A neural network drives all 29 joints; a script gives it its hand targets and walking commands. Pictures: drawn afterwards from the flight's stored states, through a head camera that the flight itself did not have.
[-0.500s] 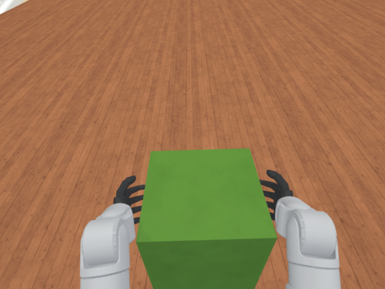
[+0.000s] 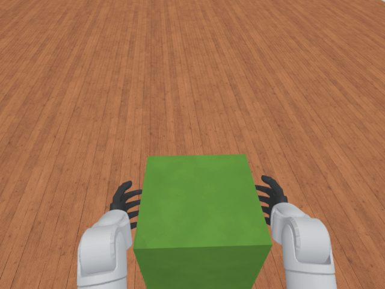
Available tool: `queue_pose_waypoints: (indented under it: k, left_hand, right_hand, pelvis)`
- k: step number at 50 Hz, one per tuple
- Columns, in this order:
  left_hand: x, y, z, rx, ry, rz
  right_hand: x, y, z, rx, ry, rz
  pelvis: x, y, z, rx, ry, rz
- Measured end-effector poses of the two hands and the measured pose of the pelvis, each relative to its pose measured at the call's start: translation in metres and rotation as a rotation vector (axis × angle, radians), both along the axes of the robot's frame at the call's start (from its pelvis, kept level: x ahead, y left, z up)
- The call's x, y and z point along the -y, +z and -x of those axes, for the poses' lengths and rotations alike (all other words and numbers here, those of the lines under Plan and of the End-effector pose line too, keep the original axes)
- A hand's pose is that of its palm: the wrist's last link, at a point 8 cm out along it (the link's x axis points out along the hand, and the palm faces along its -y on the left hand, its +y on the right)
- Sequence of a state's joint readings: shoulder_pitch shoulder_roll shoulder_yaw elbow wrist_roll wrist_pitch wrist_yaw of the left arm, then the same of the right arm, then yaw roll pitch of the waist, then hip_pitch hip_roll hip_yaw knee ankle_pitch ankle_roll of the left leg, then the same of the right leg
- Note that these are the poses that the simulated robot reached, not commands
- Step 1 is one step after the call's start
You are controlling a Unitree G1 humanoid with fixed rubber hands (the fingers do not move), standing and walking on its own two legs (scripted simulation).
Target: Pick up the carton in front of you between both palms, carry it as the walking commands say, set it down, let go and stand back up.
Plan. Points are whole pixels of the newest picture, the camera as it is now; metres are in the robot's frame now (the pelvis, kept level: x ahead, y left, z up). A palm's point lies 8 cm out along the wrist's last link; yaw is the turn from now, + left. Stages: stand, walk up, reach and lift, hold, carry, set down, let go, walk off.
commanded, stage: carry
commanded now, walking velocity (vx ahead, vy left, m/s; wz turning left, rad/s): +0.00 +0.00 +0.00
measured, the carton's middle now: (198, 228) +0.27 +0.00 -0.03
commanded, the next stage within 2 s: none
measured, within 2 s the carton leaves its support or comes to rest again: neither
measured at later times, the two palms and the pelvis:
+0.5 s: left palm (136, 117) +0.51 +0.14 +0.09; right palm (254, 113) +0.53 -0.16 +0.08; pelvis +0.25 -0.02 +0.00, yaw +3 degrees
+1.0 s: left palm (128, 121) +0.54 +0.17 +0.05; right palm (237, 115) +0.56 -0.13 +0.05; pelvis +0.28 +0.00 -0.01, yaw +4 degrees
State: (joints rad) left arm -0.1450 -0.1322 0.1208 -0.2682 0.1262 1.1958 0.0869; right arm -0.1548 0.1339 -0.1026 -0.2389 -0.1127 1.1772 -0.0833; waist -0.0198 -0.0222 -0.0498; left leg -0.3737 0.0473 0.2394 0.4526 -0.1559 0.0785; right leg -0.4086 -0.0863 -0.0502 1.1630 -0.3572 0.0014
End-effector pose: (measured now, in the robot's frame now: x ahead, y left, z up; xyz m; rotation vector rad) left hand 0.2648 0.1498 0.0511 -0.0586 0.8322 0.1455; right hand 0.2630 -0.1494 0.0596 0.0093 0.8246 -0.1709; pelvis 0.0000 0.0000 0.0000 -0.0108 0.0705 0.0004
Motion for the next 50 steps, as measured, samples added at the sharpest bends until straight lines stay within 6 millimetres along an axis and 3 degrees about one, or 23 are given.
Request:
queue_pose_waypoints:
  k: [6,12,16,20,27,33,40,50]
  left_hand:
    - [-0.004,0.016,-0.068,0.048,-0.003,0.001]
    - [0.0,0.037,-0.137,0.144,0.042,-0.014]
    - [0.01,0.044,-0.188,0.197,0.054,-0.047]
    - [0.014,0.042,-0.221,0.135,0.055,-0.059]
    - [0.008,0.038,-0.256,0.113,0.059,-0.042]
    - [-0.003,0.033,-0.275,0.122,0.074,-0.027]
    - [-0.014,0.016,-0.28,0.088,0.068,-0.043]
    - [-0.021,-0.003,-0.276,0.109,0.044,-0.068]
  right_hand:
    - [-0.004,0.019,-0.069,0.047,0.006,0.009]
    - [0.0,0.035,-0.15,0.144,0.045,-0.013]
    - [0.01,0.032,-0.204,0.197,0.049,-0.056]
    - [0.014,0.023,-0.236,0.135,0.035,-0.084]
    - [0.007,0.026,-0.273,0.113,0.045,-0.062]
    - [-0.004,0.026,-0.297,0.122,0.062,-0.044]
    - [-0.015,0.009,-0.304,0.09,0.083,-0.022]
    - [-0.022,-0.011,-0.298,0.112,0.099,-0.001]
  pelvis:
    - [-0.002,0.014,-0.068,-0.004,0.015,0.023]
    - [0.011,0.007,-0.144,0.02,0.023,0.004]
    - [0.022,-0.009,-0.193,0.034,0.039,0.0]
    - [0.024,-0.005,-0.219,0.02,0.057,0.003]
    - [0.02,-0.002,-0.258,0.012,0.059,0.008]
    - [0.014,-0.005,-0.279,-0.006,0.061,0.005]
    - [0.005,-0.005,-0.288,-0.003,0.06,0.004]
    - [-0.004,-0.01,-0.28,0.008,0.062,0.006]
